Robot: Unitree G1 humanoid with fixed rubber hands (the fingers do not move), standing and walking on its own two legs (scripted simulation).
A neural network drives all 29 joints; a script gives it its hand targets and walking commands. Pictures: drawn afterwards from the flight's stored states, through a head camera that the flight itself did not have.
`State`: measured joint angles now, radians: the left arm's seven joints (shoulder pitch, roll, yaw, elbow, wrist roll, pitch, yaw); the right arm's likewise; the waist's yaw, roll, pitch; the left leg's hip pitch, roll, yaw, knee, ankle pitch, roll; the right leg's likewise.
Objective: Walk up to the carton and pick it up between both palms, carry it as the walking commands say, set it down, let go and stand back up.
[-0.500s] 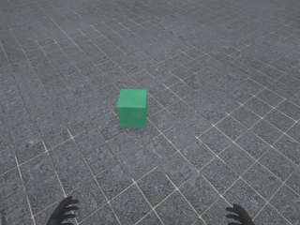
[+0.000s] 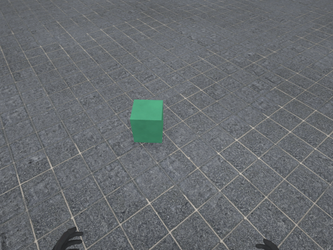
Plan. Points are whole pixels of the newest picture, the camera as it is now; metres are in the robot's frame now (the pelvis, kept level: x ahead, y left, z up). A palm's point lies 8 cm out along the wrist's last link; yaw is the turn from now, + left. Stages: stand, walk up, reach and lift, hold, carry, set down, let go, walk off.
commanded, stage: stand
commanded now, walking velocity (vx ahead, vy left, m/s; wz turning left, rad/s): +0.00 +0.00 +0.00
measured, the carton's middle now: (148, 121) +1.07 +0.16 -0.63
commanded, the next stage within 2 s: walk up in 0.80 s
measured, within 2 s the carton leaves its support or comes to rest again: neither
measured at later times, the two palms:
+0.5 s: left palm out of the picture +0.08 +0.28 -0.10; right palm out of the picture +0.06 -0.27 -0.12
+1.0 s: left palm out of the picture +0.05 +0.28 -0.11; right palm out of the picture +0.03 -0.27 -0.12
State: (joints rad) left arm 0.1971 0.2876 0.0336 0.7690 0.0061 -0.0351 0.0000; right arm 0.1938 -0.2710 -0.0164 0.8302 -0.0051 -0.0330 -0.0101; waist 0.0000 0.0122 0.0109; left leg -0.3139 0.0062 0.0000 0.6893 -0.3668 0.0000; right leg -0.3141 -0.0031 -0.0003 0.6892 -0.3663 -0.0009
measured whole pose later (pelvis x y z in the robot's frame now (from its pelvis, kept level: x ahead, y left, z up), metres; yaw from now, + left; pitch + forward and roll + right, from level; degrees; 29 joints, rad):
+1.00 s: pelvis -0.03 +0.01 +0.00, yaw +0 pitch -3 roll -1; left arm 0.16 0.30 0.03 1.01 0.01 -0.03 0.00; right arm 0.19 -0.29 -0.02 1.04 -0.01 -0.03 -0.01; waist 0.00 0.01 0.02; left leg -0.31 0.01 0.00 0.69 -0.32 0.00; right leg -0.30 0.00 0.00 0.67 -0.31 0.00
